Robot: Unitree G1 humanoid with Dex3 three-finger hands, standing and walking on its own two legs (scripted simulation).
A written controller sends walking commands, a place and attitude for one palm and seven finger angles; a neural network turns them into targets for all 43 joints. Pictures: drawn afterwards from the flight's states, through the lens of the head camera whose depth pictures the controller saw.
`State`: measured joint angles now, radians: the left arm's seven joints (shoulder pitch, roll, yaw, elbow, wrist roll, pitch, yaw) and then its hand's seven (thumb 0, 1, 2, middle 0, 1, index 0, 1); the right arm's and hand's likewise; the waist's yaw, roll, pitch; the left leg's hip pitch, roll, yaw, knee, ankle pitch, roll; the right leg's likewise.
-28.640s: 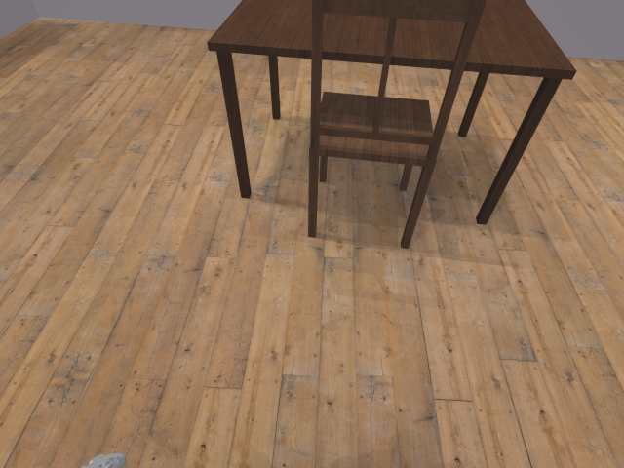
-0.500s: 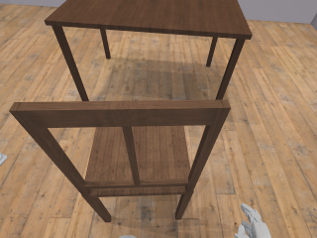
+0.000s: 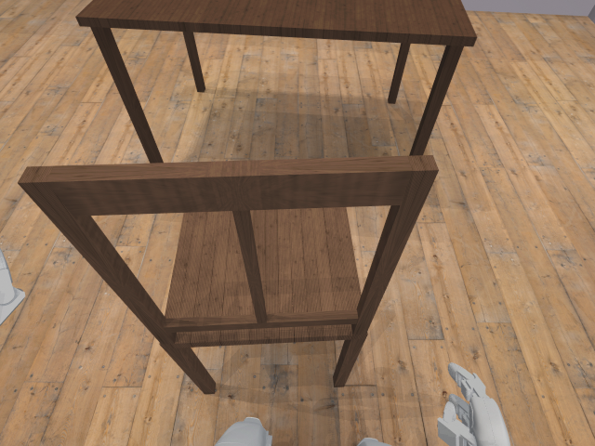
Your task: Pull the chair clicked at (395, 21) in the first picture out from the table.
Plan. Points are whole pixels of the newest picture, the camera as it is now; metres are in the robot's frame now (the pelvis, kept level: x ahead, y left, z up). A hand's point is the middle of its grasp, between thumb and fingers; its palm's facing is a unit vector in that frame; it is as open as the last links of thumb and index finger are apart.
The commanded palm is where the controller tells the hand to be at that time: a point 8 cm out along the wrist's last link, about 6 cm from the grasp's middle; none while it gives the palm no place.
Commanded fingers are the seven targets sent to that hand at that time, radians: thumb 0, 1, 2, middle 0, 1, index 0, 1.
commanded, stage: step back with the hand held close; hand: left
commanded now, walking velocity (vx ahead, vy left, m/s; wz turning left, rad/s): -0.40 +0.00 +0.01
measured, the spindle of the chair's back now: (253, 275) +0.36 +0.10 -0.03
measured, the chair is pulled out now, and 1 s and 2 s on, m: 0.66 0.66 0.66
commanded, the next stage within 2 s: stop stepping back and stand still in 0.26 s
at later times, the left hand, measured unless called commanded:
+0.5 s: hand out of the picture +0.11 +0.22 +0.19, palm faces +0.30 -0.75 -0.58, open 7.4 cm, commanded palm +0.05 +0.27 +0.20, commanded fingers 0.00 0.90 0.90 -0.20 -0.30 -0.20 -0.30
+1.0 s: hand out of the picture +0.03 +0.24 +0.19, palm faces +0.48 -0.74 -0.46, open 7.4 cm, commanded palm -0.02 +0.27 +0.20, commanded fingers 0.00 0.90 0.90 -0.20 -0.30 -0.20 -0.30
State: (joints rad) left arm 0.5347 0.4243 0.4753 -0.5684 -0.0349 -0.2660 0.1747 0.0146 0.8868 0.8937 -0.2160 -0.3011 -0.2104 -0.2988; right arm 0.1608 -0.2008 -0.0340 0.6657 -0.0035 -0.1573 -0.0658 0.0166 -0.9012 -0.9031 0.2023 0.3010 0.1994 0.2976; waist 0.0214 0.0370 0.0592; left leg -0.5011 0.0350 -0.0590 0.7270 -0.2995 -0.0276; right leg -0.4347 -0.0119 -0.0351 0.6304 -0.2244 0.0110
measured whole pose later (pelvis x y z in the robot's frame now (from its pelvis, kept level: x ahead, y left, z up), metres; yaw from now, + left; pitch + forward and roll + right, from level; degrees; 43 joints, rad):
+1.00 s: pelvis -0.16 -0.03 +0.02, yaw +1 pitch -2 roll -1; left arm 0.55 0.38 0.41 -0.44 -0.03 -0.17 0.17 0.01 0.89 0.89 -0.22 -0.30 -0.21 -0.30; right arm 0.25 -0.18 0.00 0.64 0.03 -0.12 -0.06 0.02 -0.90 -0.90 0.20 0.30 0.20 0.30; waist 0.00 0.04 -0.02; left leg -0.27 0.04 -0.01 0.53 -0.27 0.00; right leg -0.22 -0.01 -0.05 0.47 -0.22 0.01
